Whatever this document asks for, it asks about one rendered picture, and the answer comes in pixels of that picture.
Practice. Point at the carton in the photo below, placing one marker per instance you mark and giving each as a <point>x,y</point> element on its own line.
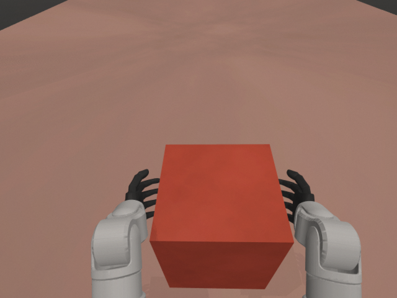
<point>220,220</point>

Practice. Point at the robot left hand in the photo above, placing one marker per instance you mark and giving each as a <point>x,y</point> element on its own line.
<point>135,190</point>

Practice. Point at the robot right forearm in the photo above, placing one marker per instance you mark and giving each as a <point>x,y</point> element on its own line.
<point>332,255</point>

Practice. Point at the robot right hand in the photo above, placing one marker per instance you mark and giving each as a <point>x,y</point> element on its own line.
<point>301,191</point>

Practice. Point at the robot left forearm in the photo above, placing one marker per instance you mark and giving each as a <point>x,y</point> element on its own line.
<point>116,252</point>

